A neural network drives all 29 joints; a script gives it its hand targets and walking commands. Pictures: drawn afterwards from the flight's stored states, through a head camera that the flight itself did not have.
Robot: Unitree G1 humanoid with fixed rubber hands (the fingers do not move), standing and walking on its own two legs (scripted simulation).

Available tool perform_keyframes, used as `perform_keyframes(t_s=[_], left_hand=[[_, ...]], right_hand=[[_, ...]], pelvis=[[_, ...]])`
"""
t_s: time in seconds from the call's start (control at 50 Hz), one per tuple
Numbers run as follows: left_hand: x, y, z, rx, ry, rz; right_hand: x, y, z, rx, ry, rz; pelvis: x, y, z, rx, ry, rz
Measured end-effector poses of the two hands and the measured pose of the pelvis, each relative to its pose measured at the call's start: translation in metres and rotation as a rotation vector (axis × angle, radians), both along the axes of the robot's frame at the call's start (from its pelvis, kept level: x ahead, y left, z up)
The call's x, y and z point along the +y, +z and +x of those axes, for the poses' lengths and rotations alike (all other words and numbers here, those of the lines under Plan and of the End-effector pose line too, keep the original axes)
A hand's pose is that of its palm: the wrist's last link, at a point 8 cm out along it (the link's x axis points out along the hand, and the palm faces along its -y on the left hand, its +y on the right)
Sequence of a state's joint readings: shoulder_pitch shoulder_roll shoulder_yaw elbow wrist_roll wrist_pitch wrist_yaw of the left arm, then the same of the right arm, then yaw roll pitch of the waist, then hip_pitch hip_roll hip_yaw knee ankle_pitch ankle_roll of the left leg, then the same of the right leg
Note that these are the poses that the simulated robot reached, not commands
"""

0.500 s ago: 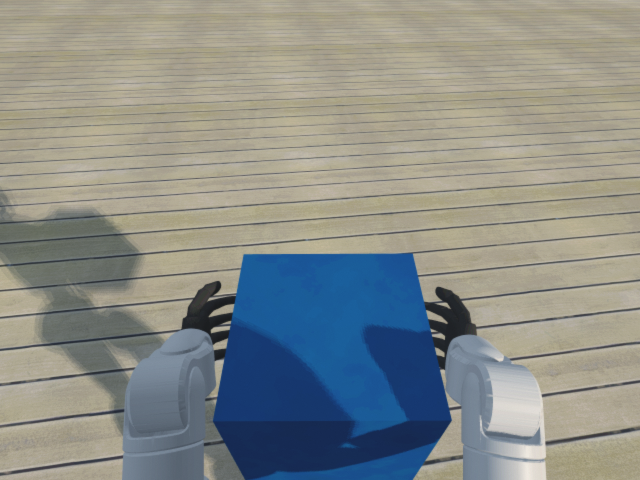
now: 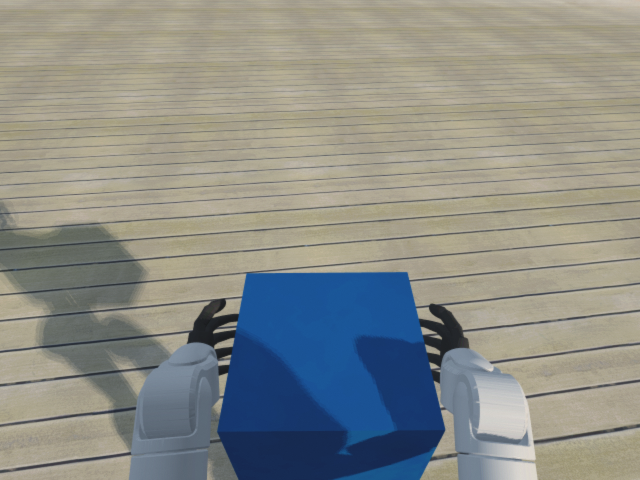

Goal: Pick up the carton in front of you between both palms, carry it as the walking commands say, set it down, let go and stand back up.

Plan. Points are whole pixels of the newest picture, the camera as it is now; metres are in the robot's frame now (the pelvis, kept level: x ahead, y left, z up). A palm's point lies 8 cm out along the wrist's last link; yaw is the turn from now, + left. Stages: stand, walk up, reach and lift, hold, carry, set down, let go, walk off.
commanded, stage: carry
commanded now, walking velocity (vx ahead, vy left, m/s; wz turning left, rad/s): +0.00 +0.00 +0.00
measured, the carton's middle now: (327, 392) +0.26 +0.00 -0.01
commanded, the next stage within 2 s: hold in 0.92 s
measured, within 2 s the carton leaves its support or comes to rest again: neither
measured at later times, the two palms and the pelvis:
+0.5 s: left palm (210, 367) +0.27 +0.15 +0.04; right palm (446, 372) +0.27 -0.15 +0.04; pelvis -0.02 +0.00 +0.00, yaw +0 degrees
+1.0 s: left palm (210, 370) +0.26 +0.14 +0.04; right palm (450, 373) +0.26 -0.15 +0.04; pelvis -0.02 -0.01 +0.01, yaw +1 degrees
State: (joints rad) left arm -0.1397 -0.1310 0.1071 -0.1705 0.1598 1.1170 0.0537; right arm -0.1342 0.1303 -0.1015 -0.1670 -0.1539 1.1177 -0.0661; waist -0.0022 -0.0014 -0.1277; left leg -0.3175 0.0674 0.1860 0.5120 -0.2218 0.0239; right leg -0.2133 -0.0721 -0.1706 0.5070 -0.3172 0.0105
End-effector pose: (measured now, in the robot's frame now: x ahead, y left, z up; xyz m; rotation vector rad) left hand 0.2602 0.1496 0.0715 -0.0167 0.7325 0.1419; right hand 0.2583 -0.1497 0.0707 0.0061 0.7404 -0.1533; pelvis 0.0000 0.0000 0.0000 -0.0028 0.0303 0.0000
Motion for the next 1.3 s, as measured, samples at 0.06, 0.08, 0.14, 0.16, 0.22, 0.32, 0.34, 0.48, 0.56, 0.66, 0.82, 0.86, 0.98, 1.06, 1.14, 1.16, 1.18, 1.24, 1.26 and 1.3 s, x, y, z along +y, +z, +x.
perform_keyframes(t_s=[0.06,0.08,0.14,0.16,0.22,0.32,0.34,0.48,0.56,0.66,0.82,0.86,0.98,1.06,1.14,1.16,1.18,1.24,1.26,1.3], left_hand=[[0.000,-0.004,-0.003,-0.007,-0.005,0.007],[0.000,-0.005,-0.004,-0.010,-0.006,0.009],[0.000,-0.009,-0.006,-0.016,-0.011,0.019],[0.000,-0.011,-0.006,-0.017,-0.013,0.022],[-0.001,-0.017,-0.007,-0.020,-0.020,0.031],[-0.002,-0.027,-0.004,-0.025,-0.035,0.045],[-0.002,-0.029,-0.003,-0.026,-0.037,0.048],[-0.002,-0.036,0.008,-0.059,-0.039,0.051],[-0.002,-0.034,0.011,-0.084,-0.034,0.047],[-0.002,-0.031,0.010,-0.094,-0.030,0.044],[-0.004,-0.033,0.007,-0.072,-0.034,0.048],[-0.004,-0.033,0.008,-0.072,-0.034,0.049],[-0.005,-0.030,0.003,-0.072,-0.033,0.051],[-0.004,-0.030,-0.005,-0.066,-0.025,0.053],[-0.003,-0.031,-0.006,-0.063,-0.014,0.047],[-0.003,-0.032,-0.005,-0.062,-0.011,0.042],[-0.003,-0.033,-0.003,-0.060,-0.008,0.037],[-0.005,-0.037,0.006,-0.058,0.001,0.006],[-0.006,-0.039,0.010,-0.058,0.000,-0.001],[-0.008,-0.044,0.019,-0.057,-0.010,-0.008]], right_hand=[[0.000,-0.004,-0.003,-0.007,0.005,-0.009],[0.000,-0.005,-0.004,-0.009,0.008,-0.011],[0.000,-0.009,-0.005,-0.015,0.017,-0.021],[0.000,-0.011,-0.006,-0.017,0.020,-0.024],[0.000,-0.017,-0.006,-0.019,0.028,-0.033],[-0.001,-0.027,-0.004,-0.023,0.039,-0.049],[-0.001,-0.029,-0.003,-0.025,0.041,-0.052],[-0.002,-0.036,0.008,-0.057,0.044,-0.059],[-0.002,-0.034,0.011,-0.082,0.041,-0.057],[-0.002,-0.030,0.011,-0.092,0.038,-0.052],[-0.003,-0.033,0.008,-0.070,0.038,-0.052],[-0.004,-0.033,0.008,-0.070,0.038,-0.052],[-0.004,-0.030,0.005,-0.068,0.048,-0.061],[-0.003,-0.028,0.001,-0.061,0.067,-0.073],[-0.002,-0.028,0.002,-0.058,0.071,-0.069],[-0.002,-0.028,0.003,-0.056,0.067,-0.063],[-0.002,-0.029,0.005,-0.054,0.060,-0.058],[-0.004,-0.034,0.010,-0.052,0.030,-0.036],[-0.005,-0.036,0.011,-0.052,0.023,-0.034],[-0.007,-0.041,0.016,-0.051,0.012,-0.036]], pelvis=[[0.000,0.000,-0.004,0.000,0.000,-0.001],[-0.001,0.000,-0.006,0.000,0.000,-0.001],[-0.001,0.000,-0.009,0.000,0.000,-0.001],[-0.001,0.000,-0.010,0.000,0.000,-0.001],[-0.002,0.000,-0.013,0.000,0.000,-0.002],[-0.002,0.000,-0.017,-0.002,-0.001,-0.002],[-0.002,0.000,-0.018,-0.002,-0.002,-0.002],[-0.002,0.000,-0.023,0.000,-0.002,-0.003],[-0.002,0.000,-0.023,0.004,-0.002,-0.003],[-0.003,-0.001,-0.021,0.006,-0.002,-0.002],[-0.003,-0.001,-0.019,0.003,-0.002,-0.001],[-0.004,-0.001,-0.019,0.002,-0.001,-0.001],[-0.006,0.004,-0.021,-0.060,0.005,0.003],[-0.008,0.007,-0.024,-0.111,0.016,0.006],[-0.009,0.007,-0.030,-0.142,0.013,0.005],[-0.009,0.006,-0.032,-0.148,0.008,0.005],[-0.009,0.005,-0.034,-0.153,0.001,0.004],[-0.008,0.002,-0.039,-0.159,-0.020,0.000],[-0.008,0.000,-0.041,-0.159,-0.027,-0.001],[-0.008,-0.003,-0.044,-0.154,-0.039,-0.002]])
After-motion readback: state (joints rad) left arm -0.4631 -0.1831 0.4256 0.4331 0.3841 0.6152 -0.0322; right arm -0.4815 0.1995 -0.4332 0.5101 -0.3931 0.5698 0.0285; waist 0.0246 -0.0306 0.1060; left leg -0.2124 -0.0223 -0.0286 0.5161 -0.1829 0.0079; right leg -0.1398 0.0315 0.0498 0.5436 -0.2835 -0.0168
